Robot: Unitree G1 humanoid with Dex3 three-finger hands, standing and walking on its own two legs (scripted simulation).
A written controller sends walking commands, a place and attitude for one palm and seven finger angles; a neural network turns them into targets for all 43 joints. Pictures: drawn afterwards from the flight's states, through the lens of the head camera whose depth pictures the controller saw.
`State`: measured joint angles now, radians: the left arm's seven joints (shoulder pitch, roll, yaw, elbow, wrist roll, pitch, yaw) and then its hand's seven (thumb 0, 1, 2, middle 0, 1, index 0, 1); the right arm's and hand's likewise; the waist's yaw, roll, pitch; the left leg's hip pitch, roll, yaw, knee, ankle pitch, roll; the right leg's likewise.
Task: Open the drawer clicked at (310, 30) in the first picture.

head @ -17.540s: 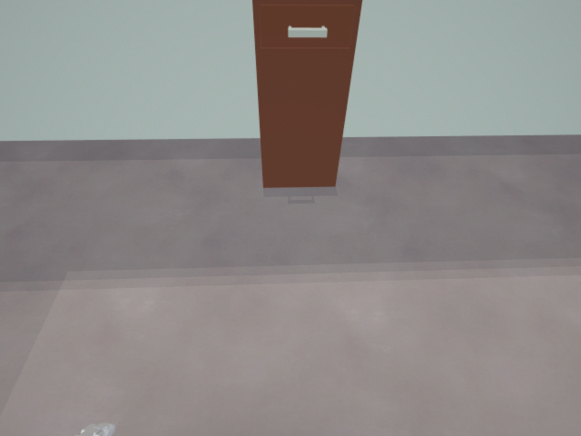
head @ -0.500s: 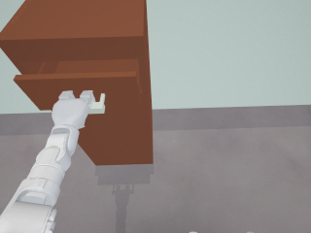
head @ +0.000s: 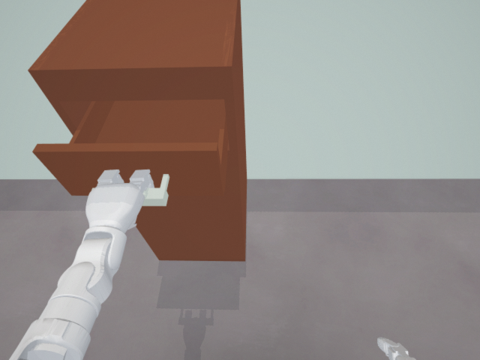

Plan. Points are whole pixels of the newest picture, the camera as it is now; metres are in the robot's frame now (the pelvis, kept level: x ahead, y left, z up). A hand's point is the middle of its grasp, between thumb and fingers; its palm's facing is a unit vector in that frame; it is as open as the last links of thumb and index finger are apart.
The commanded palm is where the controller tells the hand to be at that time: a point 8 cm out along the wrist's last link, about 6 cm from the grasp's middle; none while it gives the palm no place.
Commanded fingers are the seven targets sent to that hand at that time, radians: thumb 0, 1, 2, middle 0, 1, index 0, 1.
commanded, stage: pull the drawer open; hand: left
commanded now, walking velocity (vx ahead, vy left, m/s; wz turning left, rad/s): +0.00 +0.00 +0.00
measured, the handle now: (132, 187) +0.41 +0.23 +0.03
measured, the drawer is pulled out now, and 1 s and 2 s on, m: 0.14 0.24 0.30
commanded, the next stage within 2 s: open the thumb to release the handle in 1.88 s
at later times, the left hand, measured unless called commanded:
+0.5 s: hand (123, 240) +0.31 +0.23 +0.01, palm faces +0.00 -0.05 -1.00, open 5.6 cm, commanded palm +0.28 +0.23 +0.06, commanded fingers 0.00 0.90 0.90 -0.40 -1.35 -0.40 -1.35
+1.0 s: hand (113, 276) +0.25 +0.22 +0.01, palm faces +0.00 -0.07 -1.00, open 5.7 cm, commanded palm +0.21 +0.23 +0.06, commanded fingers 0.00 0.90 0.90 -0.40 -1.35 -0.40 -1.35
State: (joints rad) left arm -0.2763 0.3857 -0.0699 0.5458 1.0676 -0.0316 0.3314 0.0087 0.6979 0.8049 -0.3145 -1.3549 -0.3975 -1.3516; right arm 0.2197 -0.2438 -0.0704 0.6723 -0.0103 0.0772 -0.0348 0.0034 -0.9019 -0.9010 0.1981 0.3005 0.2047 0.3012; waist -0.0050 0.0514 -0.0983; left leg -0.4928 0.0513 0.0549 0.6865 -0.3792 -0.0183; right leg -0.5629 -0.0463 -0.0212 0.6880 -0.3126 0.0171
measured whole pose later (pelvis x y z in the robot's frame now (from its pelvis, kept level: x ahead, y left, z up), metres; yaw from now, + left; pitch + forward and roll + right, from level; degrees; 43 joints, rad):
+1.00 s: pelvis +0.01 -0.01 +0.00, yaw +0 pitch +7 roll +1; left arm 0.23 0.36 -0.08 0.05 1.06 0.00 0.34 0.03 0.69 0.80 -0.28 -1.35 -0.42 -1.35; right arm 0.11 -0.22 -0.04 0.64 -0.04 0.04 -0.02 0.01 -0.90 -0.90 0.20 0.30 0.20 0.30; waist 0.06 0.05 -0.08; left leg -0.41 0.06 0.06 0.68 -0.40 -0.03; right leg -0.49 -0.04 -0.02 0.70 -0.34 0.01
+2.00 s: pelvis +0.01 -0.01 -0.01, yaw -1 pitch +8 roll +1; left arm 0.55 0.39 -0.03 -0.19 1.04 -0.02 0.41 0.02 0.69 0.76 -0.29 -1.35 -0.42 -1.35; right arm 0.12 -0.22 -0.03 0.59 -0.06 0.06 0.00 0.01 -0.90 -0.90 0.20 0.30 0.20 0.30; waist 0.05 0.04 -0.09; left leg -0.47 0.07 0.06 0.78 -0.45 -0.03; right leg -0.56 -0.03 0.00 0.81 -0.39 0.01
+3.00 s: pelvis -0.02 -0.01 +0.00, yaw +1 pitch +5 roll +1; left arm 0.25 0.36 -0.11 0.01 1.05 0.03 0.33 -0.01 -0.49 0.30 -0.32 -1.21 -0.36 -1.27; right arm 0.11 -0.21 -0.02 0.65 -0.05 0.04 -0.05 0.01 -0.90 -0.90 0.20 0.30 0.20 0.30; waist 0.09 0.06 -0.05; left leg -0.42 0.04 0.03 0.72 -0.38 -0.03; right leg -0.49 -0.06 -0.04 0.73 -0.33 0.01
